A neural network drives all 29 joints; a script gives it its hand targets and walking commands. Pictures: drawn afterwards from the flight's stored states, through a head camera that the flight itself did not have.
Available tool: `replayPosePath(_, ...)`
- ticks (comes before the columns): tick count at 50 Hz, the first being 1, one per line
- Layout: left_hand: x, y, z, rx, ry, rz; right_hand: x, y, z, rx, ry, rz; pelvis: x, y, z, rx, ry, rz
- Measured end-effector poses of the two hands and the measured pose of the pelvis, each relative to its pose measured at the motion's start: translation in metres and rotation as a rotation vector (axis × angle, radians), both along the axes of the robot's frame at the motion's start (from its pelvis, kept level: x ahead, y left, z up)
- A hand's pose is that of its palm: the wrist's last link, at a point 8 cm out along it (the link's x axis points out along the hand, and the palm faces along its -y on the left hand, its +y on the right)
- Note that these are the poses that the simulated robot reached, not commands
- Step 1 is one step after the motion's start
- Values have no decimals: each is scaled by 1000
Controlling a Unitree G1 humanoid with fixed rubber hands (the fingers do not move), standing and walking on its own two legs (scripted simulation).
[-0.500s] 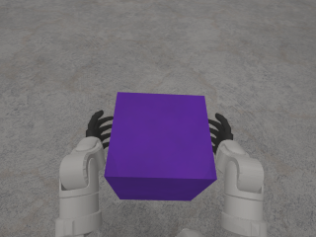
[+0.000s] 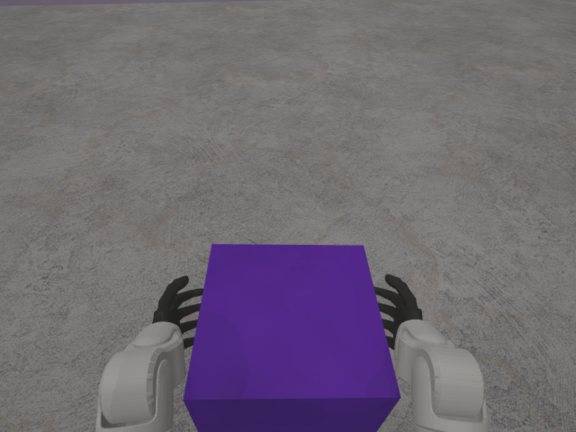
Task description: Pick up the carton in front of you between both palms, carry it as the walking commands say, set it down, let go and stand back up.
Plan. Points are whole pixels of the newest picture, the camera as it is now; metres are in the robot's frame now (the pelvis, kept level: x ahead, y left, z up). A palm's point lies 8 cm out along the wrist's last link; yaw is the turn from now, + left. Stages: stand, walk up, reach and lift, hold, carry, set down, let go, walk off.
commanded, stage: carry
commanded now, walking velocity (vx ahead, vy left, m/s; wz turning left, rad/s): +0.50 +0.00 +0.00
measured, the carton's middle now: (286, 356) +0.23 +0.01 -0.01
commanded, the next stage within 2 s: none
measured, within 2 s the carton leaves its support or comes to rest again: neither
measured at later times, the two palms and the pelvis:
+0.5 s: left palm (196, 166) +0.56 +0.18 +0.09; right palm (356, 173) +0.53 -0.12 +0.09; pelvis +0.30 +0.05 +0.00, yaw -3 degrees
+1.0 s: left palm (223, 120) +0.76 +0.16 +0.07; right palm (351, 121) +0.76 -0.14 +0.07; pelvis +0.51 +0.01 -0.01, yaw -1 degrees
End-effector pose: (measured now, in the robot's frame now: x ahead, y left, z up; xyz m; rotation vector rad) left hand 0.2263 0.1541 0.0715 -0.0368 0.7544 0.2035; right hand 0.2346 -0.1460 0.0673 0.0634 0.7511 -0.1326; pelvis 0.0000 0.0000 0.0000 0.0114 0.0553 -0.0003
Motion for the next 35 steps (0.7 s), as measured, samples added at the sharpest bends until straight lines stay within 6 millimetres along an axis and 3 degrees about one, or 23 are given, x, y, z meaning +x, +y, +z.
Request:
replayPosePath(7, 95, 10, 16, -10, -105, -28, 86, 10, 19, -10, -104, -28, 91, 16, -6, -10, -5, -6)
replayPosePath(13, 195, 31, 4, -47, -143, -48, 179, 31, 16, -53, -142, -41, 176, 39, -29, 5, -16, -34)
replayPosePath(20, 276, 31, 3, -42, -27, -99, 244, 32, 13, -45, -26, -94, 245, 51, -6, -18, 8, -58)
replayPosePath(24, 320, 27, 13, -40, -45, -109, 286, 28, 22, -42, -44, -103, 290, 49, 1, -26, 14, -51)
replayPosePath(29, 380, 19, 22, -40, -103, -82, 354, 20, 32, -41, -102, -78, 351, 35, -1, -21, 9, -48)
replayPosePath(35, 453, -3, 8, 4, -108, -65, 436, -3, 8, 2, -107, -59, 427, 10, -23, -22, -14, -30)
